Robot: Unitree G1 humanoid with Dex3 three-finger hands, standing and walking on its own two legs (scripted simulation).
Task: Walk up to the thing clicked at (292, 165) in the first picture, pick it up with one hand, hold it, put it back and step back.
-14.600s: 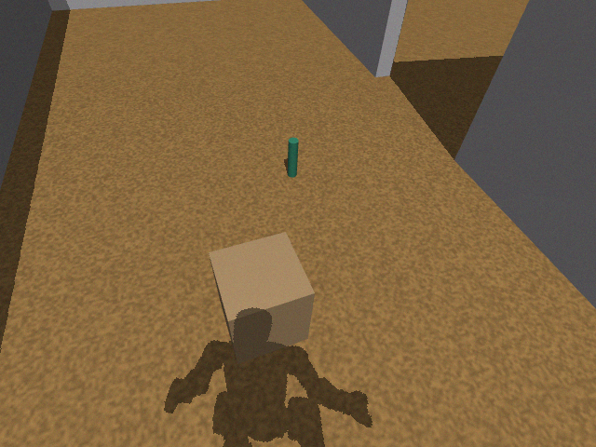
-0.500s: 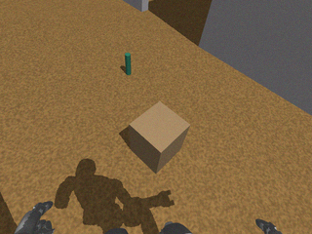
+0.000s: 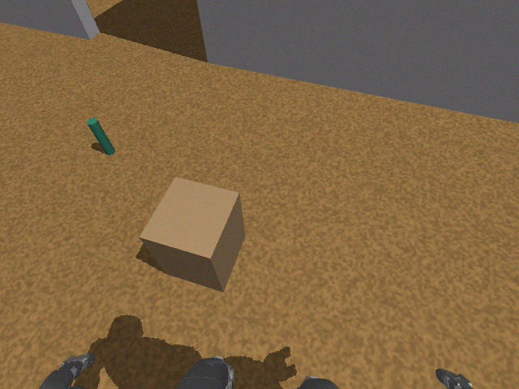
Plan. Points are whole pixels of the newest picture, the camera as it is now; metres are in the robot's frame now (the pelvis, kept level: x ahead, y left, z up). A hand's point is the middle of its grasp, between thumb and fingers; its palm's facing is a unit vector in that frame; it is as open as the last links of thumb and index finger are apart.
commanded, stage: walk up
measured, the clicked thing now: (101, 137) +1.22 +0.91 -0.65
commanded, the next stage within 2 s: none
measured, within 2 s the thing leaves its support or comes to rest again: neither
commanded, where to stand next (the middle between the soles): +0.06 +0.00 m, yaw -39 degrees
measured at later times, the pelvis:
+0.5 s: pelvis +0.00 +0.01 -0.01, yaw -21 degrees
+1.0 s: pelvis -0.01 +0.03 -0.01, yaw -34 degrees
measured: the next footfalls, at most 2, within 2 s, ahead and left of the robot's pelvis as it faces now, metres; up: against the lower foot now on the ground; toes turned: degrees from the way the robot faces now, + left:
left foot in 0.14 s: +0.10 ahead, +0.13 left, +0.00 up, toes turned -7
right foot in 0.50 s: -0.01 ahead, -0.13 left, +0.00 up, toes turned -20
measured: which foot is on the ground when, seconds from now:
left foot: up 0.00-0.12, down 0.14-0.50, up 0.52-0.78, down 0.80-1.00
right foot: down 0.00-0.16, up 0.18-0.48, down 0.50-0.82, up 0.84-1.00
